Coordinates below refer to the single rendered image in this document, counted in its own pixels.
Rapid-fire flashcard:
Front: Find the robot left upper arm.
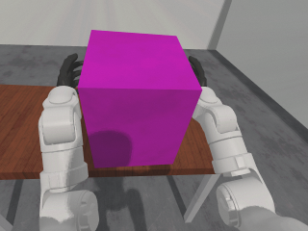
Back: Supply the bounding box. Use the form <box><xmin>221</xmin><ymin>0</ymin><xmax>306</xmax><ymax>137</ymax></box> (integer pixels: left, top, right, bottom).
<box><xmin>39</xmin><ymin>190</ymin><xmax>99</xmax><ymax>231</ymax></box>

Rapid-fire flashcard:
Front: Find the robot right upper arm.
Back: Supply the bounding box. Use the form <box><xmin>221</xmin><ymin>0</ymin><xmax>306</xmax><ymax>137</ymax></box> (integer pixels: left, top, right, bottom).
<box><xmin>216</xmin><ymin>176</ymin><xmax>308</xmax><ymax>231</ymax></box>

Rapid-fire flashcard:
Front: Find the left robot hand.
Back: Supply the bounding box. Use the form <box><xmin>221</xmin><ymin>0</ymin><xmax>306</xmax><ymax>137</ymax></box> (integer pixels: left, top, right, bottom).
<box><xmin>56</xmin><ymin>53</ymin><xmax>84</xmax><ymax>94</ymax></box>

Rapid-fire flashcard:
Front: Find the table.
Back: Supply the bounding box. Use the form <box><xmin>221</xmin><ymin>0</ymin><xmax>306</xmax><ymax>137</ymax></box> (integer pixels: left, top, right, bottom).
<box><xmin>0</xmin><ymin>84</ymin><xmax>220</xmax><ymax>231</ymax></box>

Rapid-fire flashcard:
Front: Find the right robot hand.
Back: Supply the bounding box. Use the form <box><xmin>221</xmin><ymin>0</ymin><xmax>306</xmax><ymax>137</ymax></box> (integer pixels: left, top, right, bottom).
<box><xmin>189</xmin><ymin>56</ymin><xmax>207</xmax><ymax>87</ymax></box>

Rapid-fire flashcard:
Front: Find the robot right forearm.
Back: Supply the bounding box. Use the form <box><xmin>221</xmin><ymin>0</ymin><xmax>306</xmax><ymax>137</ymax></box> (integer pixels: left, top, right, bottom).
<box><xmin>192</xmin><ymin>87</ymin><xmax>275</xmax><ymax>211</ymax></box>

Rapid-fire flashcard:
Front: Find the carton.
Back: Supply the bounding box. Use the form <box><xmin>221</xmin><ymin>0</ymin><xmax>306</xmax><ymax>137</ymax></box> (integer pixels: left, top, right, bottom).
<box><xmin>77</xmin><ymin>30</ymin><xmax>202</xmax><ymax>168</ymax></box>

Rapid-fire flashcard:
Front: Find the robot left forearm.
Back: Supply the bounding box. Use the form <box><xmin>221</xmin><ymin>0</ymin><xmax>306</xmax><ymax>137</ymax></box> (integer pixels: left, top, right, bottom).
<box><xmin>38</xmin><ymin>86</ymin><xmax>89</xmax><ymax>231</ymax></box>

